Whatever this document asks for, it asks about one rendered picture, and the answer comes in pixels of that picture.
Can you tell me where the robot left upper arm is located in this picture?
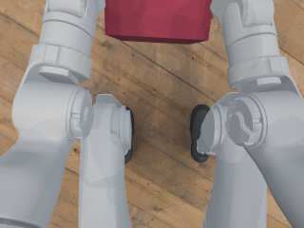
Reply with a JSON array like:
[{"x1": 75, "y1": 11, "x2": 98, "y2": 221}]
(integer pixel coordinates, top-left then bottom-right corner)
[{"x1": 0, "y1": 79, "x2": 94, "y2": 228}]

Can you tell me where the left robot foot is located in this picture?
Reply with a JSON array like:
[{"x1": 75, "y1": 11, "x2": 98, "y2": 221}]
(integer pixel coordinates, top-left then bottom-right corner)
[{"x1": 124, "y1": 106, "x2": 135, "y2": 164}]

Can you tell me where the left robot forearm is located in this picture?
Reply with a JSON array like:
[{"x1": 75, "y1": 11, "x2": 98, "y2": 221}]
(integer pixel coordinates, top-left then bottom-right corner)
[{"x1": 11, "y1": 0, "x2": 105, "y2": 127}]

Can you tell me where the carton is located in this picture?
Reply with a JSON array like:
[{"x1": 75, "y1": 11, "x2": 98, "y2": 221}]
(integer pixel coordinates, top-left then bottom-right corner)
[{"x1": 104, "y1": 0, "x2": 212, "y2": 45}]

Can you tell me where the robot right upper arm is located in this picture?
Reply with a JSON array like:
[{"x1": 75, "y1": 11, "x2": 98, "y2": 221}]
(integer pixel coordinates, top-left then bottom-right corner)
[{"x1": 224, "y1": 90, "x2": 304, "y2": 228}]

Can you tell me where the right robot forearm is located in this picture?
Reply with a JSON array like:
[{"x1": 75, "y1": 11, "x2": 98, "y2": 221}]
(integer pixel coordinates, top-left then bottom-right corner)
[{"x1": 210, "y1": 0, "x2": 304, "y2": 101}]

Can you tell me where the right robot thigh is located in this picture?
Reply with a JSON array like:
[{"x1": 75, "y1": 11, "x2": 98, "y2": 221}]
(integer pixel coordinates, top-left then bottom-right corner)
[{"x1": 202, "y1": 101, "x2": 267, "y2": 228}]

